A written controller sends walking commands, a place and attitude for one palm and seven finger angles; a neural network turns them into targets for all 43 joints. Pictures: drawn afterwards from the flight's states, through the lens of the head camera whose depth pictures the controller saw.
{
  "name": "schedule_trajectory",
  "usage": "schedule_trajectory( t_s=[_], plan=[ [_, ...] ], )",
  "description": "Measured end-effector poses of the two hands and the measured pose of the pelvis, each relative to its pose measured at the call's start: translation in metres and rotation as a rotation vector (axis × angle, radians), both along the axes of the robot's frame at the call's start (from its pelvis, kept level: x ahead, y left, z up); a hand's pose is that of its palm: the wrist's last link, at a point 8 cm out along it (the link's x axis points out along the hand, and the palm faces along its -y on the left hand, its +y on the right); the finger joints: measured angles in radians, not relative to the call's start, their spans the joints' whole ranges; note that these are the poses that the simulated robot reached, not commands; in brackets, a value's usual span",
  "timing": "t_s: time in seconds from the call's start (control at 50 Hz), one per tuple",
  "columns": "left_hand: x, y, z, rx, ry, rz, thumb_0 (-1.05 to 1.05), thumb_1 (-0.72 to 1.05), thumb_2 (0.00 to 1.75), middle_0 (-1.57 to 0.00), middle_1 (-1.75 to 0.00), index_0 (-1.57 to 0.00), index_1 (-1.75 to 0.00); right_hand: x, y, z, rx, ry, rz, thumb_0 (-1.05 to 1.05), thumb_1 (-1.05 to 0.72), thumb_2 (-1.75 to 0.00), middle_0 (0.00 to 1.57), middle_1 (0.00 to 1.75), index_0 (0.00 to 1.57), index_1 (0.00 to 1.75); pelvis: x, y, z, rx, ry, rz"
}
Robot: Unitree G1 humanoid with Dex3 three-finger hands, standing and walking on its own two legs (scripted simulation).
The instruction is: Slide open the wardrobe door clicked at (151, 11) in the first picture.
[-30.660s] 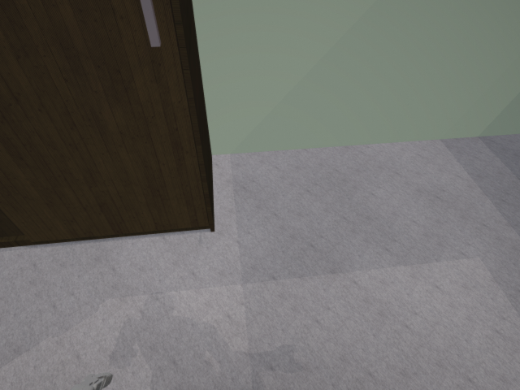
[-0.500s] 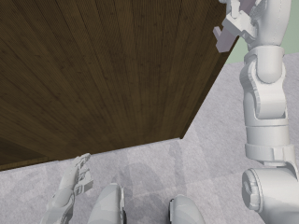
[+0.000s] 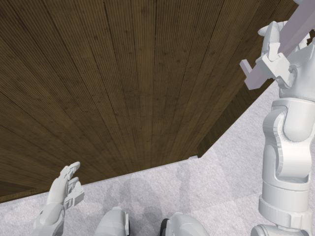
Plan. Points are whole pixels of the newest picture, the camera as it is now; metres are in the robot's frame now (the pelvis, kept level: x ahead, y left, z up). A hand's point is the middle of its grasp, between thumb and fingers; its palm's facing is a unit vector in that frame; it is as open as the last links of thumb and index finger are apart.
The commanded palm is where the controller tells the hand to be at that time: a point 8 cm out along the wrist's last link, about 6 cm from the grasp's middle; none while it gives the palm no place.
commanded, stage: step sideways, sliding the door along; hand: right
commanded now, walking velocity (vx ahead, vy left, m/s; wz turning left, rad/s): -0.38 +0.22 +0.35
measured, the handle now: (293, 11) +0.41 -0.18 +0.28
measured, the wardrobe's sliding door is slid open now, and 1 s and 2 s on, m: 0.08 0.27 0.41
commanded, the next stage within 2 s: none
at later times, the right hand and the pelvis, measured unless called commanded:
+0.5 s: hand (205, 67) +0.35 -0.06 +0.24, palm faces -0.01 +1.00 -0.01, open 7.0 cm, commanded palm +0.32 -0.06 +0.21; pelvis +0.03 +0.04 +0.02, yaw +11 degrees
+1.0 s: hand (144, 81) +0.32 +0.02 +0.24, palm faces -0.06 +1.00 -0.01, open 7.3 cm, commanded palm +0.30 +0.01 +0.22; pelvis -0.03 +0.09 +0.01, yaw +13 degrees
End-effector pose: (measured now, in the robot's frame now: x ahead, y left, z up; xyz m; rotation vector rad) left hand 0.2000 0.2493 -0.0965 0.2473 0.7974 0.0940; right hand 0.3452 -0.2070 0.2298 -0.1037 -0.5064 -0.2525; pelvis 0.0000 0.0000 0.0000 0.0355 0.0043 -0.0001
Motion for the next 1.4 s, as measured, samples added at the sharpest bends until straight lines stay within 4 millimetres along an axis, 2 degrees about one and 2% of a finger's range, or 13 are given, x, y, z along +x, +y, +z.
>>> schedule_trajectory(
  t_s=[0.06,0.24,0.38,0.5,0.62,0.68,0.82,0.92,1.0,1.1,1.18,1.3,1.4],
  plan=[
    [0.000,-0.007,0.010,-0.008,0.001,-0.001,0.01,0.91,0.90,-0.19,-0.30,-0.20,-0.30,-0.002,0.014,-0.003,0.024,-0.037,0.100,-0.08,-0.70,-0.76,0.45,1.47,0.15,1.16,0.007,-0.003,0.000,0.006,-0.021,0.040],
    [0.015,-0.058,0.048,-0.105,-0.084,-0.072,0.01,0.91,0.90,-0.20,-0.30,-0.20,-0.30,-0.007,0.058,-0.004,0.089,-0.046,0.321,-0.03,-0.71,-0.75,0.44,1.42,0.16,1.17,0.024,-0.005,0.020,0.075,-0.033,0.151],
    [0.023,-0.062,0.052,-0.151,-0.101,-0.077,0.01,0.90,0.90,-0.20,-0.30,-0.21,-0.30,-0.013,0.078,-0.001,0.047,-0.022,0.355,-0.02,-0.69,-0.74,0.43,1.41,0.14,1.21,0.027,0.010,0.025,0.073,-0.048,0.195],
    [0.023,-0.032,0.045,-0.164,-0.124,-0.059,0.01,0.90,0.90,-0.20,-0.30,-0.21,-0.30,-0.016,0.092,0.001,0.021,-0.006,0.278,-0.02,-0.70,-0.80,0.47,1.40,0.11,1.29,0.028,0.038,0.020,0.045,-0.069,0.200],
    [0.023,0.020,0.029,-0.164,-0.158,-0.060,0.01,0.90,0.90,-0.20,-0.30,-0.21,-0.30,-0.021,0.106,0.001,-0.009,-0.025,0.126,-0.05,-0.68,-0.83,0.51,1.43,0.10,1.28,0.028,0.083,0.001,0.010,-0.092,0.167],
    [0.021,0.045,0.023,-0.158,-0.176,-0.098,0.01,0.91,0.90,-0.20,-0.30,-0.27,-0.34,-0.023,0.116,0.000,-0.022,-0.035,0.063,-0.07,-0.68,-0.83,0.53,1.44,0.11,1.24,0.022,0.103,-0.006,0.012,-0.085,0.143],
    [-0.012,0.099,0.030,-0.084,-0.128,0.044,0.01,0.91,0.90,-0.20,-0.30,-0.27,-0.33,-0.030,0.143,0.000,0.006,-0.032,0.110,-0.05,-0.69,-0.80,0.51,1.43,0.13,1.22,-0.003,0.108,0.007,-0.049,-0.027,0.191],
    [-0.050,0.114,0.029,-0.022,-0.095,0.141,0.01,0.91,0.90,-0.20,-0.30,-0.23,-0.32,-0.032,0.163,-0.003,0.029,-0.071,0.250,-0.03,-0.72,-0.78,0.48,1.42,0.11,1.17,-0.016,0.096,-0.001,-0.028,-0.016,0.196],
    [-0.085,0.107,0.031,-0.026,-0.053,0.188,0.01,0.91,0.90,-0.20,-0.30,-0.21,-0.31,-0.034,0.176,-0.003,0.017,-0.067,0.334,-0.02,-0.72,-0.76,0.45,1.41,0.09,1.16,-0.026,0.094,0.005,-0.002,-0.044,0.223],
    [-0.125,0.095,0.036,-0.065,0.019,0.208,0.01,0.91,0.90,-0.20,-0.30,-0.21,-0.30,-0.038,0.189,0.000,0.031,-0.030,0.372,0.02,-0.71,-0.77,0.42,1.41,0.11,1.21,-0.038,0.103,0.020,0.067,-0.031,0.275],
    [-0.149,0.098,0.039,-0.088,0.048,0.223,0.01,0.91,0.90,-0.20,-0.30,-0.21,-0.30,-0.041,0.198,0.001,0.052,-0.009,0.363,0.04,-0.71,-0.80,0.41,1.41,0.11,1.24,-0.053,0.118,0.025,0.092,-0.030,0.307],
    [-0.170,0.130,0.035,-0.101,0.010,0.208,0.01,0.90,0.90,-0.20,-0.30,-0.21,-0.30,-0.045,0.208,0.003,0.048,0.015,0.252,0.02,-0.69,-0.82,0.43,1.41,0.12,1.26,-0.083,0.154,0.022,0.084,-0.037,0.311],
    [-0.176,0.174,0.011,-0.130,-0.053,0.171,0.01,0.90,0.90,-0.20,-0.30,-0.21,-0.30,-0.053,0.223,0.005,0.019,0.043,0.105,-0.01,-0.68,-0.83,0.44,1.40,0.11,1.23,-0.107,0.191,0.002,0.020,-0.045,0.289]
  ],
)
